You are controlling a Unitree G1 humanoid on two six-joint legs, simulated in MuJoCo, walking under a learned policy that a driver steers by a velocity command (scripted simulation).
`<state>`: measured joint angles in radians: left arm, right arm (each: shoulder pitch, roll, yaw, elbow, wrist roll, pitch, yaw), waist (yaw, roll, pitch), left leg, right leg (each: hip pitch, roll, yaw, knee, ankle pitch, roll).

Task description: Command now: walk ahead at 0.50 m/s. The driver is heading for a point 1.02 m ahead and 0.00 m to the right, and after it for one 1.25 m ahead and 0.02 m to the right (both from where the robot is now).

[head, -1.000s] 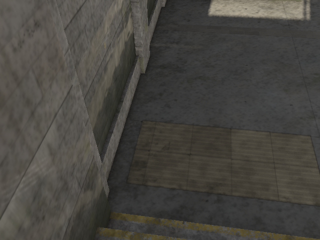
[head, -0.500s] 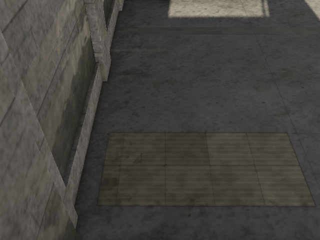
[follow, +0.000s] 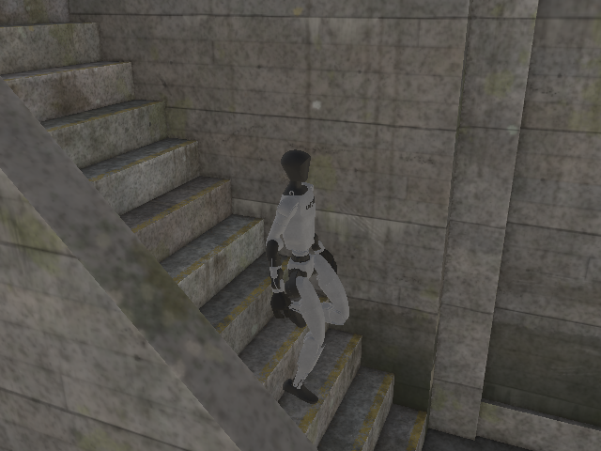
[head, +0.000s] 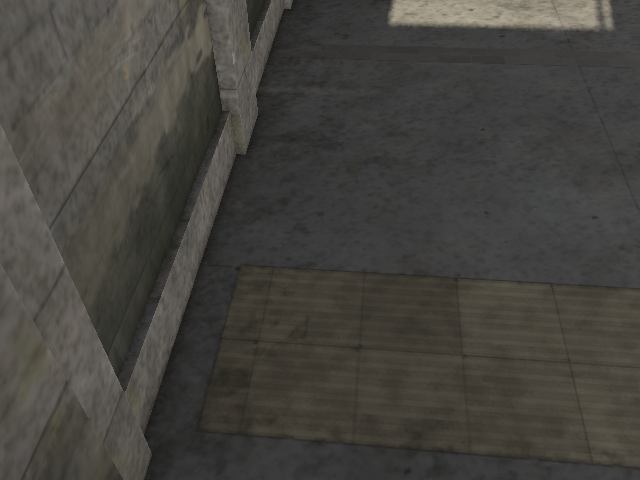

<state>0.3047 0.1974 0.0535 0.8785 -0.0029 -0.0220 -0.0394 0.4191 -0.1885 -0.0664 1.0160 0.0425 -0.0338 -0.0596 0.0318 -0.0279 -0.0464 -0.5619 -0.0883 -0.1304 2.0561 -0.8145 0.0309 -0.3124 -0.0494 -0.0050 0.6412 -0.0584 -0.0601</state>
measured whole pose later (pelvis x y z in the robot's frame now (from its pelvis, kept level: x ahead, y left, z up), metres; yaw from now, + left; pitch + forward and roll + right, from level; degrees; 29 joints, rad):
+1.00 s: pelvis +0.49 -0.07 -0.50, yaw +0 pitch +3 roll +1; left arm 0.42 0.18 0.05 0.97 0.00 -0.04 -0.06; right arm 0.34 -0.20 -0.05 0.94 0.04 -0.05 -0.03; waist 0.03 -0.01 -0.05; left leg -0.83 -0.05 -0.14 2.06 -0.63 0.07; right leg -0.31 0.00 -0.01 0.68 -0.40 -0.05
